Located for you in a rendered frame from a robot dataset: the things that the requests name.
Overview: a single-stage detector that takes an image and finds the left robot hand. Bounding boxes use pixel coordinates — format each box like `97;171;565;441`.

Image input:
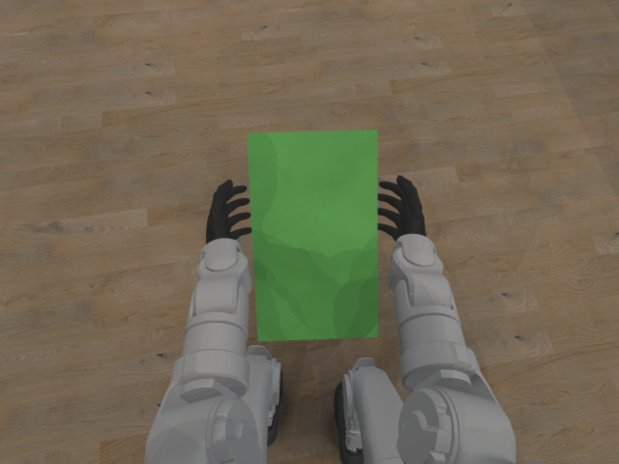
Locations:
206;180;251;245

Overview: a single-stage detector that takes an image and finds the robot left upper arm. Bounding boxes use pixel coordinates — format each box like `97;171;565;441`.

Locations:
145;395;262;464

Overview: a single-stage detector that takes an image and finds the robot right forearm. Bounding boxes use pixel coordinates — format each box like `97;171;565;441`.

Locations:
387;234;503;410

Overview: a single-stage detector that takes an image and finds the carton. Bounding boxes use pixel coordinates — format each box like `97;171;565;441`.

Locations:
247;130;378;341

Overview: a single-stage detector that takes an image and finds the robot left forearm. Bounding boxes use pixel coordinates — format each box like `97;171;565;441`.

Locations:
145;238;252;454

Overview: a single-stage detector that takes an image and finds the robot right shin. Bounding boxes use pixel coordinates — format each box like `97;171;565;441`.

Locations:
343;358;389;450

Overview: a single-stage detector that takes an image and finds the left robot thigh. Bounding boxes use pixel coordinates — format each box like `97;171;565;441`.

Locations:
241;355;280;464

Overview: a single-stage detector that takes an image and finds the right robot hand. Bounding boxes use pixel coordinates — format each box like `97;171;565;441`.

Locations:
377;175;426;242

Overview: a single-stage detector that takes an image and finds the robot right upper arm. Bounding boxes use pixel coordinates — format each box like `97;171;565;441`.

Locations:
397;386;554;464

